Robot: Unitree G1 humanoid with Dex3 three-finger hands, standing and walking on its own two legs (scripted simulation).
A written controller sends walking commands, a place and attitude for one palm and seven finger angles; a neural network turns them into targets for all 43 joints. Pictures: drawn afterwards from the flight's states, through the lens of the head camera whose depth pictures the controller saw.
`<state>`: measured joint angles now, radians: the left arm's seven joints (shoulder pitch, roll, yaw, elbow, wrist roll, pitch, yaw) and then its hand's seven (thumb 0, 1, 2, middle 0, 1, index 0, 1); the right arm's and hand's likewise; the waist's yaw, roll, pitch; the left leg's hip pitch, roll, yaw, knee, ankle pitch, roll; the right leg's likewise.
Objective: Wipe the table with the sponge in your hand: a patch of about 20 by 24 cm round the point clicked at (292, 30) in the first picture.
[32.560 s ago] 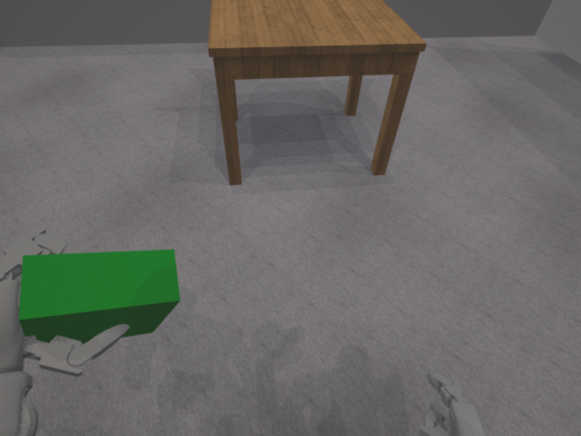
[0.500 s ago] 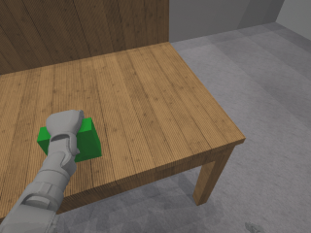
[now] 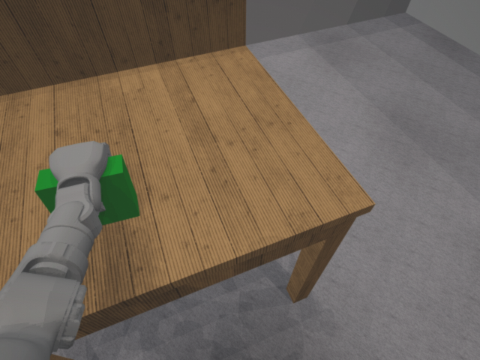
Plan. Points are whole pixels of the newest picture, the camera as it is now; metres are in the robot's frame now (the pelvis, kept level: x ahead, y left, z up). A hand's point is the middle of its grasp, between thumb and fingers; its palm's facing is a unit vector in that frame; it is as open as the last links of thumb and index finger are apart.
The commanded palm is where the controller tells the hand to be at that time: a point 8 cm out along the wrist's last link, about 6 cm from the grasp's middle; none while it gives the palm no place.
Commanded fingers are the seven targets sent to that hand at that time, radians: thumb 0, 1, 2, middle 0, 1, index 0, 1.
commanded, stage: wipe forward along the middle lane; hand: left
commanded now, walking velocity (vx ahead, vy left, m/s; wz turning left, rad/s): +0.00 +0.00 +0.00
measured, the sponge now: (97, 202) +0.40 +0.30 -0.01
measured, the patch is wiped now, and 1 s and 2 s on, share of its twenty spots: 1.00 1.00 1.00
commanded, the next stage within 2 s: slide back across to the first lane in 0.32 s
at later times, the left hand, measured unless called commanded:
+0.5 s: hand (83, 164) +0.46 +0.32 +0.04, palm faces -0.12 -0.01 -0.99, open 9.7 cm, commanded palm +0.43 +0.31 +0.08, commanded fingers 0.00 0.10 1.30 -1.20 -1.60 -1.20 -1.60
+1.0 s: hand (57, 170) +0.44 +0.36 +0.05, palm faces -0.14 -0.02 -0.99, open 9.7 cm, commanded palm +0.41 +0.36 +0.09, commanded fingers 0.00 0.10 1.30 -1.20 -1.60 -1.20 -1.60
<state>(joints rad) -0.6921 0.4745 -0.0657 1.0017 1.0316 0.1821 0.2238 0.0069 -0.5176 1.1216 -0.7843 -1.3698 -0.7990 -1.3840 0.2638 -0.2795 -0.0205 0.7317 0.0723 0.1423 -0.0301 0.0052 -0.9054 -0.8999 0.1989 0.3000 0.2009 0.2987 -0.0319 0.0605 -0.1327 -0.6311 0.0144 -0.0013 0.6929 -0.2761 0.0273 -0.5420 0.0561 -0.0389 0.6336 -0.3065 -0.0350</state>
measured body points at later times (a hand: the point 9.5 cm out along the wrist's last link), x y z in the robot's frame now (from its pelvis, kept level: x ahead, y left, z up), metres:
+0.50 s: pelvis +0.01 +0.02 +0.00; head +0.08 +0.03 +0.44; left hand +0.46 +0.32 +0.10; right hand +0.07 -0.25 -0.13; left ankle +0.03 +0.10 -0.72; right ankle +0.00 -0.10 -0.72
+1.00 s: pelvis +0.03 +0.02 +0.00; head +0.09 +0.03 +0.45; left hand +0.44 +0.36 +0.10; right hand +0.11 -0.25 -0.12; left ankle +0.03 +0.10 -0.72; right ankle +0.00 -0.10 -0.72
